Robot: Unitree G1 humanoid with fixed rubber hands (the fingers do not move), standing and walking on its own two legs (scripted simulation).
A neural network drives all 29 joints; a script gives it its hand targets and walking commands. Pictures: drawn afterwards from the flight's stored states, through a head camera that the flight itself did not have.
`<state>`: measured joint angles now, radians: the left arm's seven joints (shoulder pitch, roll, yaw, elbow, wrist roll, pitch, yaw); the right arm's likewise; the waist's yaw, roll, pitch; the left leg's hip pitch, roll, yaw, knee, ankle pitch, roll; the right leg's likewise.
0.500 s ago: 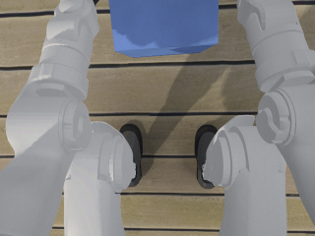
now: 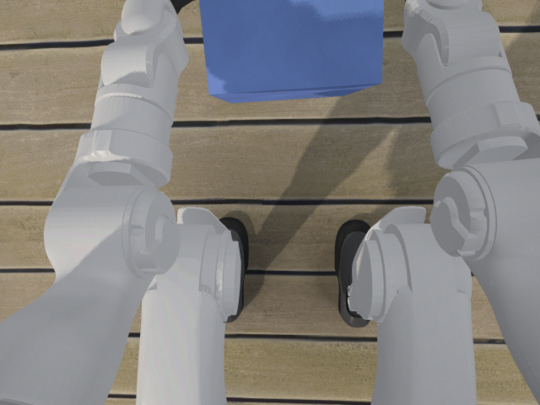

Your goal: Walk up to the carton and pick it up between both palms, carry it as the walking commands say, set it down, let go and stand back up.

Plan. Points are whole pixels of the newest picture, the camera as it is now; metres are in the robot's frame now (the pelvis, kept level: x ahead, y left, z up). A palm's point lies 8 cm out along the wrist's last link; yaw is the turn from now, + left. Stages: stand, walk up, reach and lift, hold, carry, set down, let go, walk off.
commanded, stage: reach and lift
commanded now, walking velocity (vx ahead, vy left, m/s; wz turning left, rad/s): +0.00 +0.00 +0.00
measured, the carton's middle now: (286, 13) +0.56 +0.00 -0.22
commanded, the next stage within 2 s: none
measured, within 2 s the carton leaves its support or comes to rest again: neither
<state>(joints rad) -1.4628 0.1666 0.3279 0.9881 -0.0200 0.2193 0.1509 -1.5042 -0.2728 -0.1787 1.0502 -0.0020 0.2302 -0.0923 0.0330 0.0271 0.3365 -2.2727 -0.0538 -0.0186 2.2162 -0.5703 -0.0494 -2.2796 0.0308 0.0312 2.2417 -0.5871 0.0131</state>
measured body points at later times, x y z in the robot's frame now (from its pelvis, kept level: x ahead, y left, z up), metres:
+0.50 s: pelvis +0.01 +0.00 +0.04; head +0.36 -0.02 +0.32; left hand +0.55 +0.13 -0.09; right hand +0.58 -0.14 -0.09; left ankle +0.12 +0.13 -0.32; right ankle +0.11 -0.12 -0.32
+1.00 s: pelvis +0.00 +0.00 +0.08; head +0.32 -0.01 +0.40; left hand +0.53 +0.13 -0.01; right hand +0.55 -0.14 -0.01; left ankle +0.12 +0.13 -0.33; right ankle +0.11 -0.12 -0.33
